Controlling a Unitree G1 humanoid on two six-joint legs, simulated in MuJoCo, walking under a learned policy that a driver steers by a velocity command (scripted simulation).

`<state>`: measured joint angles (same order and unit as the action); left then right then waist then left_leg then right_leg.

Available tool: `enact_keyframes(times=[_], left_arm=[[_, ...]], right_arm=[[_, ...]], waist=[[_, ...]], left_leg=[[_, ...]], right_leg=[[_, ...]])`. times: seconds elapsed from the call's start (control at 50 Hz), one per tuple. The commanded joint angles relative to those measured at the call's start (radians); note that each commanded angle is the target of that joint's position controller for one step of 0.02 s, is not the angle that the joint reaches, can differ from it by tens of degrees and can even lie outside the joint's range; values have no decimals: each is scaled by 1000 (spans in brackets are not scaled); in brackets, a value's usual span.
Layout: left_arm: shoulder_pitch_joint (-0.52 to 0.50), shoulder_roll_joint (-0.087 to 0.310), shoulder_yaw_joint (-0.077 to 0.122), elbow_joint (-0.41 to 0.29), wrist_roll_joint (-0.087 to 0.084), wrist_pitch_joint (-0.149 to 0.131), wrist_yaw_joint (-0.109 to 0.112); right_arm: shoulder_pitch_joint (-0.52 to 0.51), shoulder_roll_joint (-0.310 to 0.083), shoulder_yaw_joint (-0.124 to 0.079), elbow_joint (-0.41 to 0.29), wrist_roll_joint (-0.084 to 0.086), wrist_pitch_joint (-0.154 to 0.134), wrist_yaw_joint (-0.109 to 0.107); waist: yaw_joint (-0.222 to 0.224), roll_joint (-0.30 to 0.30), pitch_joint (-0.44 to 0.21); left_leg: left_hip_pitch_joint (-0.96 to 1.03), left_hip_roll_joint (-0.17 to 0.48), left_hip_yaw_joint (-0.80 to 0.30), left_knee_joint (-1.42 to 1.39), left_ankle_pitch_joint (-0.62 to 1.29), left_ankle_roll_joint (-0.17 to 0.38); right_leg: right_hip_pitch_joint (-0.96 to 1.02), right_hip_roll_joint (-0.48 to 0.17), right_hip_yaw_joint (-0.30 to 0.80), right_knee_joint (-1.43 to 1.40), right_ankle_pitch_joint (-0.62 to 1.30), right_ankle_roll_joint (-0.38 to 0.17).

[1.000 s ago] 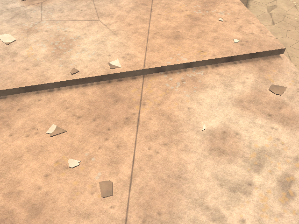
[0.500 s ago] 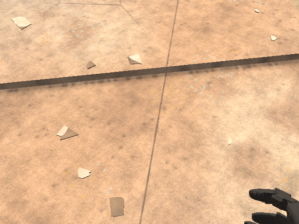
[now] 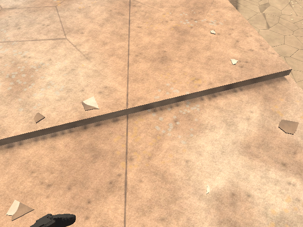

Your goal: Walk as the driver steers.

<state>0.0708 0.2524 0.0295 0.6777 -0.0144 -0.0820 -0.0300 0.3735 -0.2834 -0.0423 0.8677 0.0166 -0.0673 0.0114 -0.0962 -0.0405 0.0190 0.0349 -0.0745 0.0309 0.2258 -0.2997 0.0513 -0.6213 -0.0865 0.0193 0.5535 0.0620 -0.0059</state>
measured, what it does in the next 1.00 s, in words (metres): walks ahead, turning left: right foot, then left foot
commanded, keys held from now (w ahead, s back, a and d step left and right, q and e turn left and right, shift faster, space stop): w+q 0.88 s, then w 0.12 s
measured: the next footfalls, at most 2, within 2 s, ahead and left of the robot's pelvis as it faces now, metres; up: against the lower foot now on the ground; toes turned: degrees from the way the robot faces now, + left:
right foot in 0.08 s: +0.23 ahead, -0.13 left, +0.00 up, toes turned -1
left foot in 0.60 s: +0.48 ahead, +0.16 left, +0.00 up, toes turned +20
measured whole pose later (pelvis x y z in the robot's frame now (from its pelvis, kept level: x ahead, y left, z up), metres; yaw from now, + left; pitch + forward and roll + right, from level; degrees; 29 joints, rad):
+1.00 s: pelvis +0.55 +0.10 +0.00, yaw +29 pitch +2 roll +0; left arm 0.03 0.28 0.04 0.71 0.00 -0.10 -0.02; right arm 0.34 -0.29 -0.07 0.73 0.02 -0.05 -0.01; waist -0.08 -0.05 0.03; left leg -0.09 -0.11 -0.14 0.36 -0.29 0.08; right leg -0.61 -0.05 0.08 0.55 0.07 0.05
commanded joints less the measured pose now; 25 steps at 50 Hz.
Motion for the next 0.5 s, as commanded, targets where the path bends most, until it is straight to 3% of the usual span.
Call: enact_keyframes(times=[0.02, 0.04, 0.06, 0.08, 0.1, 0.12, 0.14, 0.16, 0.18, 0.2, 0.24, 0.3, 0.4, 0.46, 0.5], left_arm=[[-110, 95, 23, -109, -2, -26, -17], [-57, 117, 34, -99, 1, -28, -16], [72, 153, 54, -65, 3, -31, -10], [253, 211, 76, -25, 14, -30, 2], [377, 315, 104, -6, 36, -23, 12], [408, 239, 85, 1, 26, -16, 13], [349, 179, 64, 1, 22, -11, 18], [278, 153, 55, -2, 17, -9, 21], [218, 125, 46, 3, 17, -12, 18], [176, 101, 40, 5, 22, -22, 16], [133, 94, 45, 18, 26, -38, 12], [125, 119, 57, 48, 32, -50, 16], [160, 163, 71, 81, 25, -35, 37], [211, 191, 82, 109, 11, -16, 42], [225, 206, 90, 122, -2, 1, 43]], right_arm=[[51, -179, -44, -18, 5, 13, -11], [37, -191, -46, -20, 5, 17, -13], [12, -193, -44, -25, 4, 22, -14], [-4, -159, -28, -46, -8, 19, -15], [99, -46, 6, -79, -11, -1, -9], [103, -65, 5, -60, 2, -19, -5], [13, -159, -25, -81, 32, -24, -3], [-55, -158, -26, -104, 34, -24, -5], [-88, -143, -28, -111, 20, -18, -8], [-72, -130, -36, -104, 14, -3, -10], [-23, -80, -31, -87, 18, 27, -11], [-67, -64, -34, -115, 10, 47, -17], [-225, -32, -20, -168, 3, 30, 16], [-316, -30, -16, -214, 4, 29, 33], [-347, -43, -20, -243, 4, 30, 43]], waist=[[21, 103, 43], [59, 121, 9], [136, 119, -72], [217, 100, -216], [208, -110, -396], [224, -189, -484], [229, -115, -312], [200, -70, -192], [168, -33, -105], [130, -56, -63], [90, -62, -32], [76, -34, 15], [129, -4, 50], [163, 11, 78], [163, 6, 84]], left_leg=[[52, 325, -160, 35, 479, 133], [55, 316, -162, 99, 624, 122], [21, 277, -134, 241, 758, 101], [-138, 227, -106, 468, 662, 69], [-568, 74, -35, 874, 251, -11], [-709, 26, -162, 1036, -267, -18], [-790, 83, -185, 1102, -221, -15], [-793, 133, -146, 1074, -134, -16], [-765, 163, -133, 1015, -70, -22], [-708, 192, -139, 971, -20, -27], [-634, 203, -132, 955, 27, -42], [-692, 211, -147, 877, 127, -60], [-679, 195, -70, 560, 364, -50], [-715, 188, -38, 462, 343, -26], [-734, 176, -15, 427, 273, -2]], right_leg=[[-9, 31, -10, -57, -102, -36], [84, 58, -26, -70, -143, -52], [276, 85, -50, -106, -122, -80], [590, 3, 18, -51, -74, -129], [1040, -280, 431, -51, -191, -270], [1086, -359, 685, -182, -294, -304], [960, -319, 542, -213, -344, -249], [807, -281, 401, -242, -303, -218], [669, -239, 305, -290, -254, -203], [573, -203, 223, -333, -216, -187], [466, -179, 122, -397, -154, -188], [443, -174, 1, -432, -39, -191], [500, -147, -155, -441, 2, -161], [608, -187, -181, -419, 21, -156], [688, -211, -195, -375, 88, -143]])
